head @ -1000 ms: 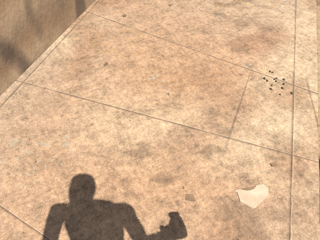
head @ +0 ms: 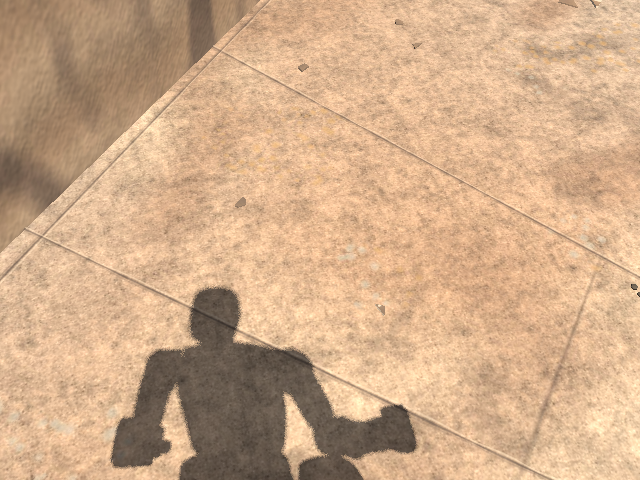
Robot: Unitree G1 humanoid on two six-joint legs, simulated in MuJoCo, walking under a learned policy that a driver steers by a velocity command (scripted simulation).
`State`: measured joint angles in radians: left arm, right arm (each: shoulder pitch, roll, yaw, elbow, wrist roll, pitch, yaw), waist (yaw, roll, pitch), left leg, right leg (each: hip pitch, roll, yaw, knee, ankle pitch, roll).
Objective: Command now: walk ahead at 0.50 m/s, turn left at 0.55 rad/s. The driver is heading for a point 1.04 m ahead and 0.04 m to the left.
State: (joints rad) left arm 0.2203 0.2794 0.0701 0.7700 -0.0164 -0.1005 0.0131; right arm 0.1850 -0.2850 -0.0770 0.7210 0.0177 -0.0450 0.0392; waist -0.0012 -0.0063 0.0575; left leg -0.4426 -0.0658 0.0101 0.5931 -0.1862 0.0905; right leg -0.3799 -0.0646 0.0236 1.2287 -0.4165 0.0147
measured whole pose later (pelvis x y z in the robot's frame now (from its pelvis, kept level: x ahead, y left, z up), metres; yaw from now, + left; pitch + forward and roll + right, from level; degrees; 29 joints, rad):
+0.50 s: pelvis +0.28 -0.03 +0.01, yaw +14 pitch +2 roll -1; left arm 0.19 0.25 0.06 0.73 0.00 -0.11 -0.02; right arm 0.31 -0.28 -0.06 0.73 0.02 -0.05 -0.01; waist 0.00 0.04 -0.01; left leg -0.41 -0.05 -0.10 1.18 -0.40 0.03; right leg -0.35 0.05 0.00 0.49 -0.18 -0.04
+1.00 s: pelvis +0.52 +0.08 +0.01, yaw +13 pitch +2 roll +0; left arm 0.33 0.30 0.05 0.84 -0.03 -0.07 0.00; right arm 0.15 -0.25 -0.05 0.68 0.00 -0.08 0.02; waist 0.03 -0.03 0.02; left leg -0.35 -0.01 0.06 0.49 -0.18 0.04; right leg -0.41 -0.03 0.05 1.14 -0.39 -0.01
